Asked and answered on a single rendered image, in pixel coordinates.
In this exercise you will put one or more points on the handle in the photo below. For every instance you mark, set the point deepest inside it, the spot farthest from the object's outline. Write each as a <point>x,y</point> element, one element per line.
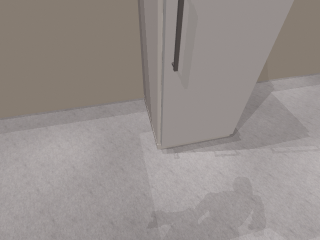
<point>180,9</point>

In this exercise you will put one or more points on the fridge door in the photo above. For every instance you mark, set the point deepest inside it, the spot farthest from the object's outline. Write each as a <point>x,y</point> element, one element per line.
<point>224,46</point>

